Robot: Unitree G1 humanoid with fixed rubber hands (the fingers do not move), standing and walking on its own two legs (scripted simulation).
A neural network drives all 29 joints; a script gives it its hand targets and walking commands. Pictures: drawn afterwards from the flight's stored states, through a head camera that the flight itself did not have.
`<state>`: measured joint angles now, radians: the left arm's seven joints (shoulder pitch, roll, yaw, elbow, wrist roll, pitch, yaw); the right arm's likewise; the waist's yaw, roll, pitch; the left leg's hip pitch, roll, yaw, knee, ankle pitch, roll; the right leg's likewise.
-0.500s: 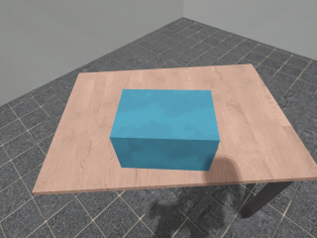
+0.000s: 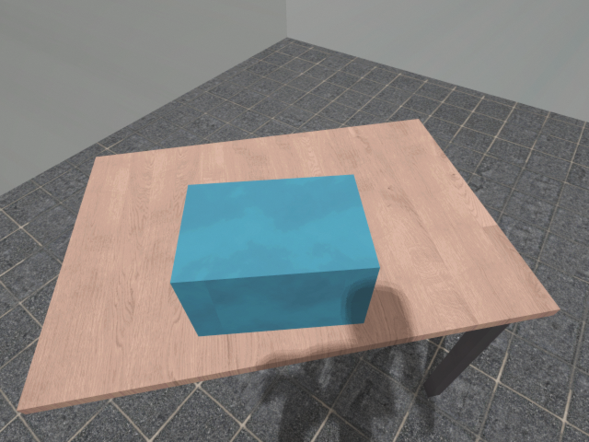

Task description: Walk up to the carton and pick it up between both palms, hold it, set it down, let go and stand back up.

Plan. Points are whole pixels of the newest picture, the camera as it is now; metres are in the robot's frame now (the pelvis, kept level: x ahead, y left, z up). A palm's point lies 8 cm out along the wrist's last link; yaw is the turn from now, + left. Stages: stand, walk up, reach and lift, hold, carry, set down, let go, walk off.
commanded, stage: stand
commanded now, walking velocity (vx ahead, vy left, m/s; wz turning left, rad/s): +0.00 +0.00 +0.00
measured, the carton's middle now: (276, 254) +0.43 +0.03 -0.04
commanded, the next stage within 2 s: none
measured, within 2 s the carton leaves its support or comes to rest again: neither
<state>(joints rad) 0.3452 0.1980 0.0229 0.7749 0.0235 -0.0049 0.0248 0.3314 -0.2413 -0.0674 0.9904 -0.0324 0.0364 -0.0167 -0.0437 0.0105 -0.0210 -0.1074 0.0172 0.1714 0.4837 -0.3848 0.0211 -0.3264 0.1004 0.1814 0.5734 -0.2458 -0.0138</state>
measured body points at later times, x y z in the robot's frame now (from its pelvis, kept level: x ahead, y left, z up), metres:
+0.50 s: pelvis +0.01 +0.01 +0.00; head +0.02 -0.01 +0.45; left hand +0.05 +0.24 -0.15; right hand -0.03 -0.24 -0.17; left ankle -0.08 +0.09 -0.73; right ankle +0.03 -0.10 -0.73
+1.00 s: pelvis +0.01 +0.01 +0.00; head +0.02 +0.00 +0.45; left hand +0.02 +0.23 -0.16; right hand -0.06 -0.21 -0.17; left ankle -0.08 +0.09 -0.73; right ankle +0.03 -0.10 -0.73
